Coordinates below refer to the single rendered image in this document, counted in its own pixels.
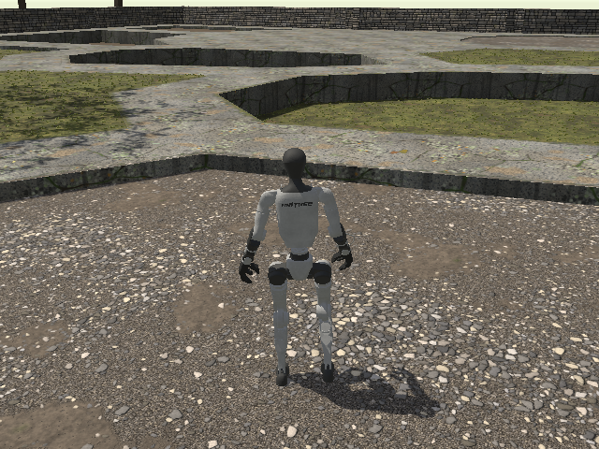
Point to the robot right upper arm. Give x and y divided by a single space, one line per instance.
326 196

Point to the right robot hand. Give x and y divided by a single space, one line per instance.
348 260

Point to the robot left forearm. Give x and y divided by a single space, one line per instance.
250 249

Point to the robot head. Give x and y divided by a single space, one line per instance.
294 161

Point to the robot right forearm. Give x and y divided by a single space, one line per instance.
342 243

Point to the robot left upper arm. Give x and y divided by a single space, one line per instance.
266 200

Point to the left robot hand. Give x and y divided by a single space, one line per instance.
246 269

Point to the right robot shin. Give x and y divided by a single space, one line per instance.
326 336

